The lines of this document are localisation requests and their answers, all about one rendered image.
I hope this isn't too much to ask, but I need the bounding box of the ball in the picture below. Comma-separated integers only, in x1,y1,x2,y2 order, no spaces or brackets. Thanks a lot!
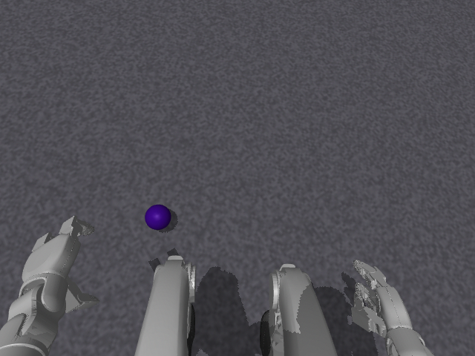
145,205,171,230

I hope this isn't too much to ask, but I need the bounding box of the right robot hand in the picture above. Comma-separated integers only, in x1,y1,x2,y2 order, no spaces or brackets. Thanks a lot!
351,260,413,339

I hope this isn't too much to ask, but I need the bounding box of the left robot arm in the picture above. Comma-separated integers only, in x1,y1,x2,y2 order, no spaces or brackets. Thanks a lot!
0,273,68,356

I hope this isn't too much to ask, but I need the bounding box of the left robot hand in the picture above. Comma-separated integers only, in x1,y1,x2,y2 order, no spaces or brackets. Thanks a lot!
22,215,99,313

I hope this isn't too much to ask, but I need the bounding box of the right robot arm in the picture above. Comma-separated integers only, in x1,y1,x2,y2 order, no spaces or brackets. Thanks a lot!
385,328,434,356

